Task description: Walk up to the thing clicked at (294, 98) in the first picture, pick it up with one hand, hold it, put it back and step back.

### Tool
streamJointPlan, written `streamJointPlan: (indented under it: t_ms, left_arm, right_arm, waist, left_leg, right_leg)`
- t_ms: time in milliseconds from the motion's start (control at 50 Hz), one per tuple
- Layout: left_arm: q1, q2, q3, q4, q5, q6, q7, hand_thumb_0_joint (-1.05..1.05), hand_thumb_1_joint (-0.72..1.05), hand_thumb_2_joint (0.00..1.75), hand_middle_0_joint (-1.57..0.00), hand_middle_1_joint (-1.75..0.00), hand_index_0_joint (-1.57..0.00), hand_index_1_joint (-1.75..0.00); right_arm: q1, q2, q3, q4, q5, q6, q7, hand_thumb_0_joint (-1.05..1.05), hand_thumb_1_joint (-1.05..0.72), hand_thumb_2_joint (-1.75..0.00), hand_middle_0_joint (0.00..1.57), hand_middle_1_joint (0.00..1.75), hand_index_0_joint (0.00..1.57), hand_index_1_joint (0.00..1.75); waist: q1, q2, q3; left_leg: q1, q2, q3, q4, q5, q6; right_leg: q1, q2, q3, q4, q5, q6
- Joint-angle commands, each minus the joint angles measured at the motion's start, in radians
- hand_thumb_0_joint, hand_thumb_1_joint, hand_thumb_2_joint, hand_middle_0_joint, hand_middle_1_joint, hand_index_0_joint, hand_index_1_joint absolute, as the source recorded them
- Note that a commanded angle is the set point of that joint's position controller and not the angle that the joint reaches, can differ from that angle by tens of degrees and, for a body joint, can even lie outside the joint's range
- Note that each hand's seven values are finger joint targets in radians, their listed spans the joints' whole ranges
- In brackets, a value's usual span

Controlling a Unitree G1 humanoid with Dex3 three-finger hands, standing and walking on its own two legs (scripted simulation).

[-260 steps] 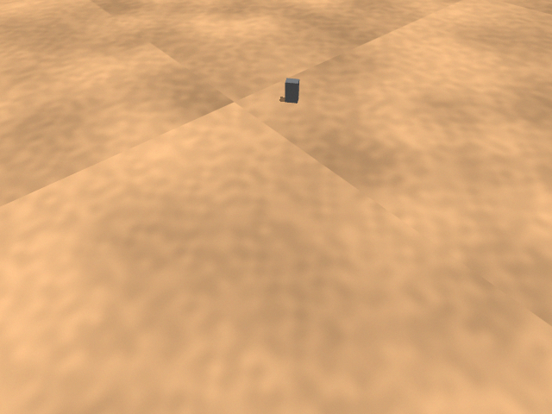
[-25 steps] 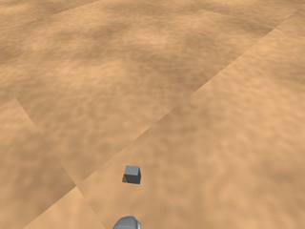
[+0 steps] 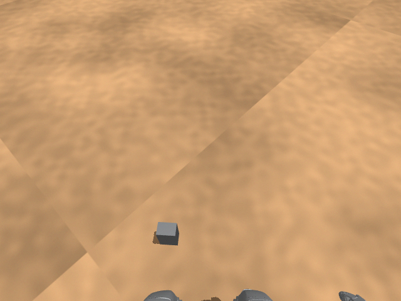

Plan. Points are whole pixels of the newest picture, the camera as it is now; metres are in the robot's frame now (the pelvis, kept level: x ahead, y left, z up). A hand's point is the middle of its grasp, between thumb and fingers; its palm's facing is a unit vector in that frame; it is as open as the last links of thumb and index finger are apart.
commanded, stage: walk up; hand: left
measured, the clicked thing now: (168, 234) +0.45 +0.19 -0.68
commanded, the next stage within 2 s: stand in 1.16 s
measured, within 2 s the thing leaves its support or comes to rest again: neither
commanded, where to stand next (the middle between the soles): +0.12 -0.01 m, yaw +2 degrees
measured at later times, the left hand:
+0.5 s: hand out of the picture +0.12 +0.23 -0.13, palm faces -0.04 -0.95 -0.30, open 7.4 cm
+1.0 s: hand out of the picture +0.09 +0.24 -0.13, palm faces +0.01 -0.94 -0.33, open 7.4 cm
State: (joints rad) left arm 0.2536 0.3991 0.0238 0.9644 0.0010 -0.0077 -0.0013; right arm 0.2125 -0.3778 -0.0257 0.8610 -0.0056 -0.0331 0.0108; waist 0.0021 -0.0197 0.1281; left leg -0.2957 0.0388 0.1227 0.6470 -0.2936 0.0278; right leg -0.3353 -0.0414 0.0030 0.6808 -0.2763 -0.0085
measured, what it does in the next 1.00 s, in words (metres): stands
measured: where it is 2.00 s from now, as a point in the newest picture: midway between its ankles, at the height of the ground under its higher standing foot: outside the picture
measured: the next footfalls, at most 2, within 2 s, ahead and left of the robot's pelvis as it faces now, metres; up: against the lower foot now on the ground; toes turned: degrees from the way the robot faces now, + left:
none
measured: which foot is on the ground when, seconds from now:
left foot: down 0.00-1.00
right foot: down 0.00-1.00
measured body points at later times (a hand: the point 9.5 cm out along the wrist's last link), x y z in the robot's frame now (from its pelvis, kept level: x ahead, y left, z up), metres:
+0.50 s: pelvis +0.01 -0.01 +0.02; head +0.01 +0.00 +0.47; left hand +0.12 +0.28 -0.11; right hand +0.06 -0.32 -0.11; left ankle +0.04 +0.11 -0.72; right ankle +0.05 -0.13 -0.72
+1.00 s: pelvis +0.03 -0.01 +0.03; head +0.03 -0.01 +0.48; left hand +0.09 +0.29 -0.11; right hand +0.13 -0.30 -0.11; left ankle +0.04 +0.11 -0.72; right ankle +0.05 -0.13 -0.72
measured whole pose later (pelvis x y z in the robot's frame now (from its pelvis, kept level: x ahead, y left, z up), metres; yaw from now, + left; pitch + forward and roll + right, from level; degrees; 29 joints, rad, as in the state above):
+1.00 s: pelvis +0.03 -0.01 +0.03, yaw +1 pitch -2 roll +0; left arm 0.09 0.34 0.00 1.18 0.01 -0.01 -0.01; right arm 0.06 -0.35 0.00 1.16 -0.01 -0.03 0.01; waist 0.01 0.01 0.04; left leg -0.12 0.02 0.06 0.33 -0.17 0.00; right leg -0.12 -0.02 -0.03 0.32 -0.15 0.01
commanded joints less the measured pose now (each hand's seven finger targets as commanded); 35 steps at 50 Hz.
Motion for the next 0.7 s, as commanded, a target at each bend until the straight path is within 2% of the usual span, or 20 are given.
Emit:
streamJointPlan:
  t_ms: [0,20,40,60,80,100,120,140,160,180,200,220,260,340,420,500,580,680]
  left_arm:
    - [0.051,0.234,0.066,-0.024,0.016,-0.045,0.022,0.0,0.9,0.9,-0.2,-0.3,-0.2,-0.3]
    - [-0.019,0.258,0.062,-0.047,0.017,-0.052,0.021,0.0,0.9,0.9,-0.2,-0.3,-0.2,-0.3]
    - [-0.106,0.292,0.06,-0.057,0.009,-0.043,0.018,0.0,0.9,0.9,-0.2,-0.3,-0.2,-0.3]
    - [-0.134,0.262,0.05,-0.058,0.011,-0.038,0.015,0.0,0.9,0.9,-0.2,-0.3,-0.2,-0.3]
    - [-0.132,0.227,0.039,-0.051,0.008,-0.034,0.013,0.0,0.9,0.9,-0.2,-0.3,-0.2,-0.3]
    - [-0.133,0.207,0.032,-0.045,0.005,-0.034,0.013,0.0,0.9,0.9,-0.2,-0.3,-0.2,-0.3]
    - [-0.142,0.195,0.029,-0.039,0.004,-0.035,0.013,0.0,0.9,0.9,-0.2,-0.3,-0.2,-0.3]
    - [-0.145,0.187,0.027,-0.029,0.004,-0.035,0.01,0.0,0.9,0.9,-0.2,-0.3,-0.2,-0.3]
    - [-0.139,0.187,0.026,-0.017,0.002,-0.034,0.007,0.0,0.9,0.9,-0.2,-0.3,-0.2,-0.3]
    - [-0.134,0.183,0.025,-0.007,0.0,-0.031,0.005,0.0,0.9,0.9,-0.2,-0.3,-0.2,-0.3]
    - [-0.156,0.181,0.024,-0.003,0.001,-0.028,0.003,0.0,0.9,0.9,-0.2,-0.3,-0.2,-0.3]
    - [-0.175,0.179,0.024,0.007,0.002,-0.026,0.003,0.0,0.9,0.9,-0.2,-0.3,-0.2,-0.3]
    - [-0.188,0.177,0.022,0.02,0.002,-0.022,0.0,0.0,0.9,0.9,-0.2,-0.3,-0.2,-0.3]
    - [-0.186,0.165,0.022,0.057,-0.003,-0.023,-0.005,0.0,0.9,0.9,-0.2,-0.3,-0.2,-0.3]
    - [-0.193,0.161,0.019,0.082,-0.002,-0.024,-0.007,0.0,0.9,0.9,-0.2,-0.3,-0.2,-0.3]
    - [-0.217,0.158,0.017,0.103,-0.003,-0.022,-0.008,0.0,0.9,0.9,-0.2,-0.3,-0.2,-0.3]
    - [-0.221,0.158,0.016,0.117,0.0,-0.025,-0.005,0.0,0.9,0.9,-0.2,-0.3,-0.2,-0.3]
    - [-0.235,0.154,0.013,0.132,-0.003,-0.023,-0.003,0.0,0.9,0.9,-0.2,-0.3,-0.2,-0.3]
  right_arm:
    - [-0.008,-0.163,-0.036,-0.049,0.027,0.001,-0.019,0.0,-0.9,-0.9,0.2,0.3,0.2,0.3]
    - [0.003,-0.131,-0.024,-0.039,0.026,0.008,-0.018,0.0,-0.9,-0.9,0.2,0.3,0.2,0.3]
    - [0.001,-0.172,-0.04,-0.006,0.022,0.017,-0.026,0.0,-0.9,-0.9,0.2,0.3,0.2,0.3]
    - [0.01,-0.188,-0.045,0.025,0.016,0.016,-0.026,0.0,-0.9,-0.9,0.2,0.3,0.2,0.3]
    - [0.005,-0.19,-0.042,0.043,0.016,0.01,-0.02,0.0,-0.9,-0.9,0.2,0.3,0.2,0.3]
    - [-0.031,-0.204,-0.043,0.053,0.023,0.005,-0.014,0.0,-0.9,-0.9,0.2,0.3,0.2,0.3]
    - [-0.044,-0.202,-0.043,0.065,0.021,0.001,-0.012,0.0,-0.9,-0.9,0.2,0.3,0.2,0.3]
    - [-0.041,-0.201,-0.039,0.077,0.016,-0.002,-0.012,0.0,-0.9,-0.9,0.2,0.3,0.2,0.3]
    - [-0.065,-0.205,-0.033,0.082,0.011,-0.006,-0.013,0.0,-0.9,-0.9,0.2,0.3,0.2,0.3]
    - [-0.086,-0.205,-0.028,0.09,0.009,-0.008,-0.011,0.0,-0.9,-0.9,0.2,0.3,0.2,0.3]
    - [-0.09,-0.201,-0.024,0.107,0.007,-0.006,-0.009,0.0,-0.9,-0.9,0.2,0.3,0.2,0.3]
    - [-0.104,-0.201,-0.023,0.123,0.006,-0.004,-0.006,0.0,-0.9,-0.9,0.2,0.3,0.2,0.3]
    - [-0.11,-0.206,-0.021,0.147,-0.001,-0.006,-0.005,0.0,-0.9,-0.9,0.2,0.3,0.2,0.3]
    - [-0.13,-0.201,-0.011,0.186,-0.005,-0.019,-0.005,0.0,-0.9,-0.9,0.2,0.3,0.2,0.3]
    - [-0.148,-0.201,-0.005,0.209,-0.004,-0.027,-0.009,0.0,-0.9,-0.9,0.2,0.3,0.2,0.3]
    - [-0.145,-0.201,-0.006,0.228,-0.004,-0.026,-0.012,0.0,-0.9,-0.9,0.2,0.3,0.2,0.3]
    - [-0.152,-0.199,-0.01,0.234,-0.002,-0.022,-0.014,0.0,-0.9,-0.9,0.2,0.3,0.2,0.3]
    - [-0.153,-0.193,-0.008,0.244,-0.001,-0.015,-0.015,0.0,-0.9,-0.9,0.2,0.3,0.2,0.3]
  waist:
    - [0.017,-0.079,-0.194]
    - [-0.015,-0.146,-0.149]
    - [-0.015,-0.175,-0.13]
    - [-0.029,-0.159,-0.108]
    - [-0.037,-0.136,-0.101]
    - [-0.026,-0.123,-0.107]
    - [-0.028,-0.14,-0.144]
    - [-0.022,-0.136,-0.173]
    - [-0.009,-0.114,-0.191]
    - [0.003,-0.108,-0.185]
    - [0.001,-0.11,-0.142]
    - [0.003,-0.082,-0.106]
    - [0.002,-0.033,-0.073]
    - [0.019,0.029,-0.087]
    - [0.022,0.052,-0.13]
    - [0.011,0.057,-0.137]
    - [0.002,0.028,-0.175]
    - [-0.003,0.017,-0.162]
  left_leg:
    - [-0.038,0.111,-0.117,0.042,0.189,0.036]
    - [-0.064,0.027,-0.094,0.059,-0.056,-0.007]
    - [0.042,0.0,-0.102,0.089,-0.196,-0.002]
    - [0.112,0.012,-0.121,0.054,-0.173,0.002]
    - [0.146,0.028,-0.137,-0.058,-0.1,0.008]
    - [0.156,0.043,-0.136,-0.108,-0.001,0.015]
    - [0.165,0.064,-0.152,-0.136,0.073,0.022]
    - [0.173,0.077,-0.165,-0.167,0.096,0.023]
    - [0.179,0.088,-0.183,-0.191,0.099,0.028]
    - [0.157,0.09,-0.188,-0.201,0.047,0.029]
    - [0.112,0.084,-0.184,-0.221,-0.025,0.026]
    - [0.084,0.081,-0.181,-0.249,-0.056,0.019]
    - [0.075,0.084,-0.195,-0.303,-0.092,0.012]
    - [0.026,0.104,-0.218,-0.368,-0.079,0.008]
    - [0.06,0.111,-0.207,-0.385,0.002,0.006]
    - [0.088,0.108,-0.195,-0.385,0.056,0.0]
    - [0.152,0.106,-0.173,-0.352,0.158,0.003]
    - [0.157,0.101,-0.172,-0.361,0.166,-0.003]
  right_leg:
    - [0.204,-0.123,0.189,-0.253,0.273,-0.069]
    - [0.124,-0.249,0.368,-0.317,0.25,-0.134]
    - [-0.02,-0.303,0.384,-0.317,0.201,-0.222]
    - [-0.089,-0.268,0.353,-0.304,0.154,-0.202]
    - [-0.108,-0.212,0.263,-0.3,0.116,-0.14]
    - [-0.073,-0.157,0.184,-0.293,0.098,-0.089]
    - [-0.033,-0.131,0.16,-0.273,0.115,-0.059]
    - [0.001,-0.12,0.149,-0.261,0.124,-0.048]
    - [0.016,-0.111,0.145,-0.259,0.11,-0.042]
    - [0.028,-0.107,0.145,-0.288,0.037,-0.04]
    - [0.025,-0.107,0.152,-0.324,-0.053,-0.037]
    - [0.03,-0.105,0.15,-0.344,-0.121,-0.038]
    - [0.015,-0.096,0.146,-0.35,-0.15,-0.038]
    - [0.123,-0.077,0.113,-0.345,-0.03,-0.037]
    - [0.188,-0.08,0.095,-0.351,0.09,-0.031]
    - [0.196,-0.083,0.09,-0.367,0.131,-0.023]
    - [0.2,-0.091,0.089,-0.389,0.177,-0.02]
    - [0.2,-0.095,0.087,-0.405,0.193,-0.011]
